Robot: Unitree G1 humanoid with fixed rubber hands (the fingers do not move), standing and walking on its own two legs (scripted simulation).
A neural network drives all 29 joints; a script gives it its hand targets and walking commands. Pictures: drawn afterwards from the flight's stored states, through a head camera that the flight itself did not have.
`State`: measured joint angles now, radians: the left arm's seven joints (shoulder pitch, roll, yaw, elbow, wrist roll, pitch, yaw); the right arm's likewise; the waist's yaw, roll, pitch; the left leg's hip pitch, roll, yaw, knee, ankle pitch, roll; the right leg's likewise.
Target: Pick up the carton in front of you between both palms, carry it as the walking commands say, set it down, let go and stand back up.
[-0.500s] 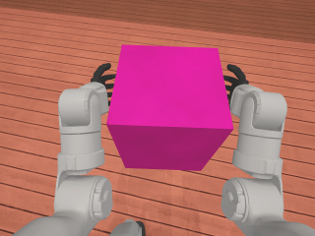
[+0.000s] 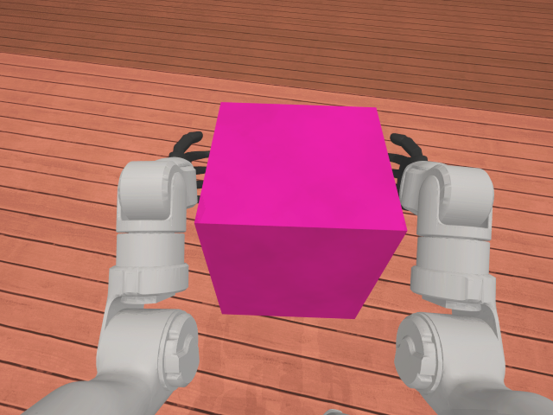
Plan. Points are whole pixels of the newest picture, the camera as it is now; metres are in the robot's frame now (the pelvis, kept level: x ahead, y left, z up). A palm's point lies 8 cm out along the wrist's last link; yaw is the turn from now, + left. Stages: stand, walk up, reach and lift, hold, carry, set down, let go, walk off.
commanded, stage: carry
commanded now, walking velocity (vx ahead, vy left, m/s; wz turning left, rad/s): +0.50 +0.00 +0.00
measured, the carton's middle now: (292, 218) +0.37 +0.00 +0.08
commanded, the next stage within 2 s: none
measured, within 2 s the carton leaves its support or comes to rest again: neither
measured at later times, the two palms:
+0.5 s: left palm (205, 45) +0.67 +0.17 +0.19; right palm (374, 57) +0.65 -0.13 +0.19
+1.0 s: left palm out of the picture +0.94 +0.18 +0.22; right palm out of the picture +0.97 -0.12 +0.22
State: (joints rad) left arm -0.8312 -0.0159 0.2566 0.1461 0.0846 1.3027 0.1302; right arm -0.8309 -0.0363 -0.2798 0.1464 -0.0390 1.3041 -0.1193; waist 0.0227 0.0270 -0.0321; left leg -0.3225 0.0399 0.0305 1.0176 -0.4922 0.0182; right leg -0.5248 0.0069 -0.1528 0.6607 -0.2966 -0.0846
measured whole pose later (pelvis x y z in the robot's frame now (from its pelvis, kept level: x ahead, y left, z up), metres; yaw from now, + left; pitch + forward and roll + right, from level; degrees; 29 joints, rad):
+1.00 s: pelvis +0.57 +0.00 +0.07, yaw +0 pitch +5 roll +0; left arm -0.80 0.00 0.24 0.04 0.03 1.32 0.16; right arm -0.84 -0.01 -0.30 0.05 -0.07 1.33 -0.13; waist 0.08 0.01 0.00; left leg -0.69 0.04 0.04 1.06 -0.39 0.03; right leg -0.32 0.00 -0.13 0.49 -0.35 -0.07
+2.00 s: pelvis +1.05 +0.02 +0.10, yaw +0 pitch +5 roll +0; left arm -0.85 0.02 0.26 0.14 0.05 1.32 0.14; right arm -0.84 0.00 -0.28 0.13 -0.08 1.31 -0.13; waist 0.01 -0.01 -0.06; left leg -0.35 0.01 0.08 0.58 -0.38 0.01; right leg -0.34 -0.02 -0.11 0.59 -0.41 -0.03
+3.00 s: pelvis +1.05 +0.02 +0.10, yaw -1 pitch +0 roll +0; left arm -0.67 0.00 0.19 0.27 0.07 1.23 0.12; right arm -0.67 -0.01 -0.20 0.27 -0.07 1.22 -0.11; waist 0.00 0.00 -0.11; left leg -0.23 0.02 0.11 0.52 -0.38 0.00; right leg -0.23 -0.01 -0.11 0.54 -0.40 -0.04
